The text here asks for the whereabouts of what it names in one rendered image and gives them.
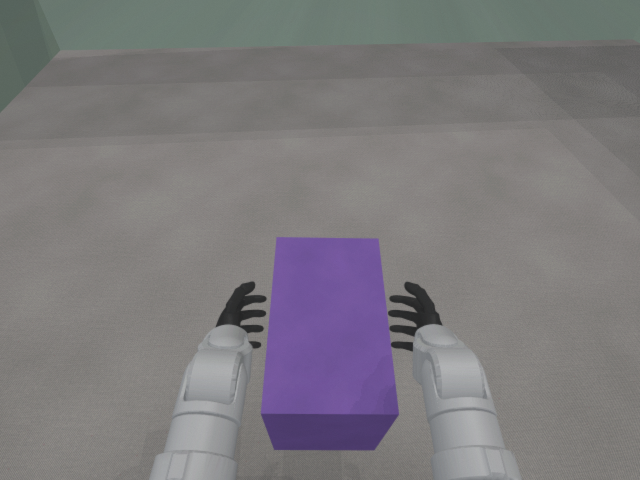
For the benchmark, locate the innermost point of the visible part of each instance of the left robot hand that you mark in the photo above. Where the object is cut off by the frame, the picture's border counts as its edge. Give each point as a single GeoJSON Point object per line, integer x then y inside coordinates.
{"type": "Point", "coordinates": [232, 314]}

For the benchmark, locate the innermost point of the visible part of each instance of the right robot forearm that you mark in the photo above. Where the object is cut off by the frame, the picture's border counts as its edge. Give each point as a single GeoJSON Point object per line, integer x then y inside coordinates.
{"type": "Point", "coordinates": [466, 436]}

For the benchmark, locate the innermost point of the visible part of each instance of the carton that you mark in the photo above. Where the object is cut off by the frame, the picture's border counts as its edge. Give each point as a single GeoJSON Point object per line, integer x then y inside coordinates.
{"type": "Point", "coordinates": [329, 380]}

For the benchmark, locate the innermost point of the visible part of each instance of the left robot forearm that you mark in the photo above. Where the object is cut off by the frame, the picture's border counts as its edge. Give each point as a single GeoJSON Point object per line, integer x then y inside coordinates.
{"type": "Point", "coordinates": [208, 412]}

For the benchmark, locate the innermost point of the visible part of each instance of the right robot hand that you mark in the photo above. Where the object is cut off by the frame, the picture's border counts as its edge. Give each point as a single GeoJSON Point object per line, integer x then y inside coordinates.
{"type": "Point", "coordinates": [425, 315]}

